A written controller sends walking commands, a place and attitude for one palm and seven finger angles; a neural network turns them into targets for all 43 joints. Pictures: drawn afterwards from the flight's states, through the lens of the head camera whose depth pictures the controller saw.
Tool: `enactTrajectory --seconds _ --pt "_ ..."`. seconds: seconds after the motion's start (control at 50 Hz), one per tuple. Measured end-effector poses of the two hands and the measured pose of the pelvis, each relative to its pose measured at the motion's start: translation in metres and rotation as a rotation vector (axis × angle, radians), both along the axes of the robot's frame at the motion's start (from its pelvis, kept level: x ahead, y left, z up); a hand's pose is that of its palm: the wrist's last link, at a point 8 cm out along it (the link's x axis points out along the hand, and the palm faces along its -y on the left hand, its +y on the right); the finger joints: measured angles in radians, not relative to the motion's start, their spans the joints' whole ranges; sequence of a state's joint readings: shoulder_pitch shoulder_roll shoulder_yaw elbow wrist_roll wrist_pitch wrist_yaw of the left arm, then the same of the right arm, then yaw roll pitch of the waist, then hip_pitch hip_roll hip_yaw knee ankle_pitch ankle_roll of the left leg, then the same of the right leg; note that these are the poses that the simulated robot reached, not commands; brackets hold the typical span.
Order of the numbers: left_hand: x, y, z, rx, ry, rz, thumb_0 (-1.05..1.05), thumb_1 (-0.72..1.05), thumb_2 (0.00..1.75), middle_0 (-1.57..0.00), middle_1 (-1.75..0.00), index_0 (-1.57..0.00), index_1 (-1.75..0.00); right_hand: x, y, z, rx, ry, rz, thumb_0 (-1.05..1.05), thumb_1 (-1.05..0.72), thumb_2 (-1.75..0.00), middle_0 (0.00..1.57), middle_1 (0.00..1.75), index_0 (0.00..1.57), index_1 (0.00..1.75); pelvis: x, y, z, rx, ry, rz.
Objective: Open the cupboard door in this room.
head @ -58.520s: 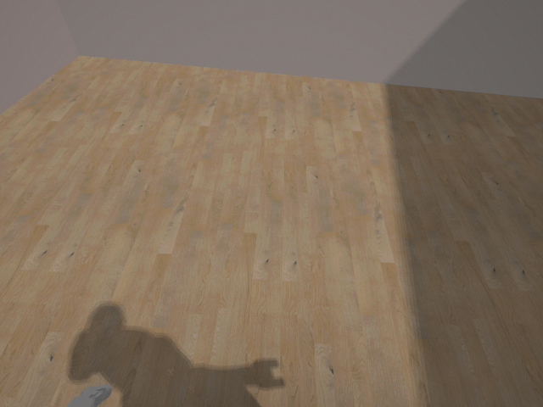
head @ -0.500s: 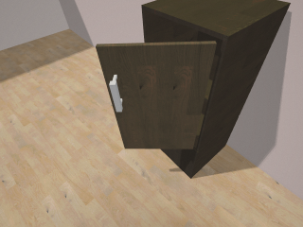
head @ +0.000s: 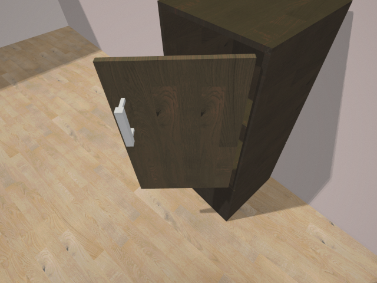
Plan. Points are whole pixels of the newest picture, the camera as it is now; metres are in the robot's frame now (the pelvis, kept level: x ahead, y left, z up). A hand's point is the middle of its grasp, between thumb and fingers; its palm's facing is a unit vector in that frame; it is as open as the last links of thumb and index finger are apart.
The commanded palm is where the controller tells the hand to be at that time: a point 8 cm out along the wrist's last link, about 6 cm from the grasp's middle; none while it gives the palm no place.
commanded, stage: come to a stop and stand still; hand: left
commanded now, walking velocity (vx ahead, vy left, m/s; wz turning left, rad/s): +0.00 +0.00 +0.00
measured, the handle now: (126, 122) +0.50 +0.20 +0.03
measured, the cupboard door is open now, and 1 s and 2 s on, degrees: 48 48 48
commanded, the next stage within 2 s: look again from close up in 0.56 s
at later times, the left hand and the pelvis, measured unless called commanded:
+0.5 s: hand out of the picture +0.04 +0.15 -0.17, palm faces +0.01 -0.97 -0.23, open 7.3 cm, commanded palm none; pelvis +0.02 -0.04 +0.00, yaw +1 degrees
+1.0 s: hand out of the picture +0.02 +0.13 -0.17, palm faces +0.02 -0.98 -0.21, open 7.3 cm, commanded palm none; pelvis +0.01 -0.04 +0.00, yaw +1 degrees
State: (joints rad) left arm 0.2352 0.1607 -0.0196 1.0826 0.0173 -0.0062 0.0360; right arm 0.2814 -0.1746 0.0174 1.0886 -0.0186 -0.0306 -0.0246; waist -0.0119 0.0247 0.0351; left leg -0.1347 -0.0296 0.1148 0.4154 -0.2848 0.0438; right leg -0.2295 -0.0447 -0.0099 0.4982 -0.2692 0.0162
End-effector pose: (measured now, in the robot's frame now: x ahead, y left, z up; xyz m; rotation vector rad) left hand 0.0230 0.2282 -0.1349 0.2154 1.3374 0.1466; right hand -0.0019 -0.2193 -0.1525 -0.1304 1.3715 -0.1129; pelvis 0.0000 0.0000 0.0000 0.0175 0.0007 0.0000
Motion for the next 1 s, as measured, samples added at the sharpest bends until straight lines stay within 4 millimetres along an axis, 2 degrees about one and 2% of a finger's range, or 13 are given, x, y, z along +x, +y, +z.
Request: enactTrajectory --seconds 0.22,0.48,0.68,1.0 --pt "0.019 -0.016 0.0 0.005 -0.016 0.005 0.01 0.92 0.9 -0.2 -0.3 -0.2 -0.3 0.02 -0.017 -0.001 -0.003 0.001 0.0 0.01 -0.91 -0.9 0.2 0.3 0.2 0.3 0.014 -0.017 0.0 -0.001 0.002 0.005" --pt "0.011 -0.033 -0.002 -0.006 0.005 0.029 0.01 0.92 0.9 -0.2 -0.3 -0.2 -0.3 0.031 -0.037 0.003 -0.021 0.002 0.007 0.01 -0.91 -0.9 0.2 0.3 0.2 0.3 0.021 -0.034 0.001 -0.004 -0.001 0.011" --pt "0.0 -0.042 -0.004 -0.018 0.024 0.042 0.01 0.92 0.9 -0.2 -0.3 -0.2 -0.3 0.027 -0.042 0.005 -0.023 0.012 0.008 0.01 -0.91 -0.9 0.2 0.3 0.2 0.3 0.019 -0.041 0.002 -0.007 -0.005 0.013" --pt "-0.012 -0.045 -0.005 -0.028 0.031 0.049 0.01 0.92 0.9 -0.2 -0.3 -0.2 -0.3 0.009 -0.038 0.006 -0.017 0.042 0.003 0.01 -0.91 -0.9 0.2 0.3 0.2 0.3 0.013 -0.042 0.003 -0.009 -0.008 0.016"
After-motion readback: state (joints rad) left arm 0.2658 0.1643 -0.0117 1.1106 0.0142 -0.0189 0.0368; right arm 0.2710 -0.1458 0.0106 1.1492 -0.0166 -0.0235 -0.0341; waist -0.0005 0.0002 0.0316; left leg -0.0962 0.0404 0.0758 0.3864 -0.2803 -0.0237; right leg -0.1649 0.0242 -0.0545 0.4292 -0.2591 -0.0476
